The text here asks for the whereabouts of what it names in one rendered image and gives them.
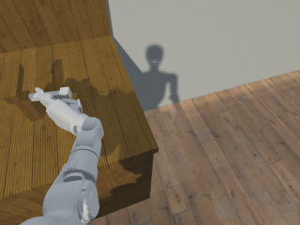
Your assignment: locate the robot left forearm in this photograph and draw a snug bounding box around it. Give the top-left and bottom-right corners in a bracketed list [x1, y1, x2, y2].
[42, 113, 104, 216]

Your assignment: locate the robot left hand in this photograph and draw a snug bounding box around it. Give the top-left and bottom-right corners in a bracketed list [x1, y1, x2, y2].
[35, 87, 83, 132]

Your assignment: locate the counter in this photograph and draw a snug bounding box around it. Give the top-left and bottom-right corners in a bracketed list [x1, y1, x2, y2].
[0, 0, 158, 225]

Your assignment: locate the tap lever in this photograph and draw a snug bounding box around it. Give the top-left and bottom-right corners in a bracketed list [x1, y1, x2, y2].
[28, 87, 72, 101]

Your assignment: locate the left robot upper arm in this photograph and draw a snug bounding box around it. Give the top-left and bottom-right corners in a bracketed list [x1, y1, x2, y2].
[20, 179, 99, 225]

